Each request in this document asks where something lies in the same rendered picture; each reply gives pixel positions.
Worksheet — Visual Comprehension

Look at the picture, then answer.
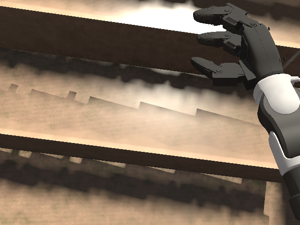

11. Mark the robot right forearm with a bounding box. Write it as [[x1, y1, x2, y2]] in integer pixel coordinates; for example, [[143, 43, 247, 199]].
[[253, 73, 300, 220]]

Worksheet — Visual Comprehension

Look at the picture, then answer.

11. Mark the right robot hand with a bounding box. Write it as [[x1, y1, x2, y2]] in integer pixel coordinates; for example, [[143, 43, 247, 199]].
[[190, 3, 286, 90]]

